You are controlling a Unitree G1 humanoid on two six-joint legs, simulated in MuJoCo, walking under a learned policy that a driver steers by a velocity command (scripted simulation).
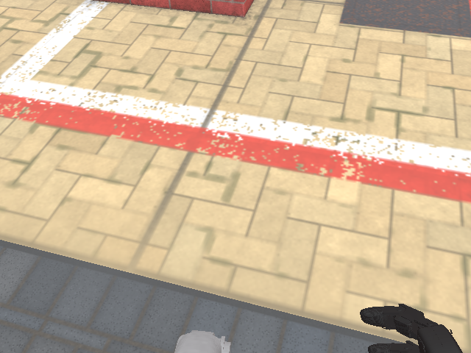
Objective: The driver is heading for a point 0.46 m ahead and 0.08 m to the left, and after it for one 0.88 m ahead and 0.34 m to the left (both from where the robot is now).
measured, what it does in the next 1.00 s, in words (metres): climbs, turning left: left foot 0.16 m higher, then right foot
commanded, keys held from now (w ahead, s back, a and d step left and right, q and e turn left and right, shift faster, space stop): w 0.30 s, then w+q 0.22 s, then q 0.48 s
